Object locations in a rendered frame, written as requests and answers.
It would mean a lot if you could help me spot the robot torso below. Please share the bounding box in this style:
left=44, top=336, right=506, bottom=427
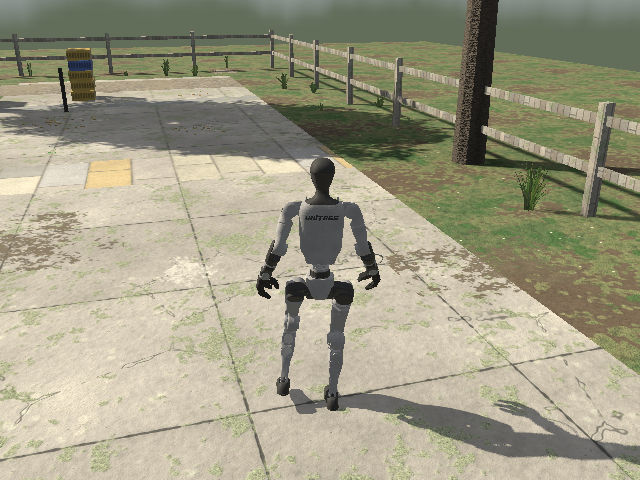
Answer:
left=298, top=196, right=345, bottom=300

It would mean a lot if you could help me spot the left robot forearm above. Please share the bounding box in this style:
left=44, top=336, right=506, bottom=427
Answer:
left=259, top=240, right=281, bottom=280

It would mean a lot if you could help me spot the robot right thigh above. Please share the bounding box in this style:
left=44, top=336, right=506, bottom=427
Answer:
left=327, top=279, right=354, bottom=350

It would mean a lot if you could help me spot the robot right hand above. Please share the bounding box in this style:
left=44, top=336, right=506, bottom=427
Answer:
left=357, top=271, right=381, bottom=290

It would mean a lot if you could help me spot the right robot forearm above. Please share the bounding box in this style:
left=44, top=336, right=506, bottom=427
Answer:
left=360, top=241, right=379, bottom=276

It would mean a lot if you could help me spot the robot right upper arm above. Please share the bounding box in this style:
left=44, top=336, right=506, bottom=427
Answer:
left=342, top=201, right=371, bottom=256

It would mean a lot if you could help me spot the robot left hand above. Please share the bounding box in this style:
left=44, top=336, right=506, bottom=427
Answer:
left=256, top=275, right=279, bottom=299

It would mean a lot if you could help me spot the robot left upper arm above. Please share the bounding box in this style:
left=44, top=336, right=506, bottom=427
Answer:
left=271, top=201, right=301, bottom=256

